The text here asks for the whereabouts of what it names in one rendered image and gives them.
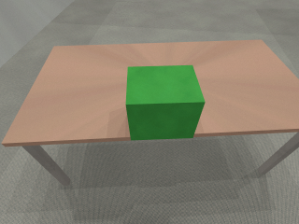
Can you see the carton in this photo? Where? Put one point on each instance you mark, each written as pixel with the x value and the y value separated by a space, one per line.
pixel 163 102

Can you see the table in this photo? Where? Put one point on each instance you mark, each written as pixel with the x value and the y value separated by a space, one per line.
pixel 79 95

